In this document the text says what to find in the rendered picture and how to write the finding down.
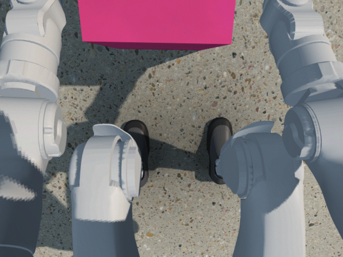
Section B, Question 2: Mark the right robot foot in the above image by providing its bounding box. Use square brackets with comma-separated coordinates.
[207, 117, 233, 185]

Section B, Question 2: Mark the left robot forearm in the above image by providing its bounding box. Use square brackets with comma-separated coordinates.
[0, 0, 67, 102]

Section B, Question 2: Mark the robot left thigh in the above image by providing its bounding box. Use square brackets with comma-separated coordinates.
[71, 135, 141, 257]

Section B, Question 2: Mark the carton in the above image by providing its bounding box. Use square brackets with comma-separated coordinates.
[78, 0, 236, 50]

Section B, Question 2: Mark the robot right upper arm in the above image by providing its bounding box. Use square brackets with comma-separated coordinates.
[282, 96, 343, 239]

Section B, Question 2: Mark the robot left upper arm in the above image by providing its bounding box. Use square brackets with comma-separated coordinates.
[0, 96, 67, 257]

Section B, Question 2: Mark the right robot forearm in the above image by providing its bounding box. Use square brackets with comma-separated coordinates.
[260, 0, 343, 107]

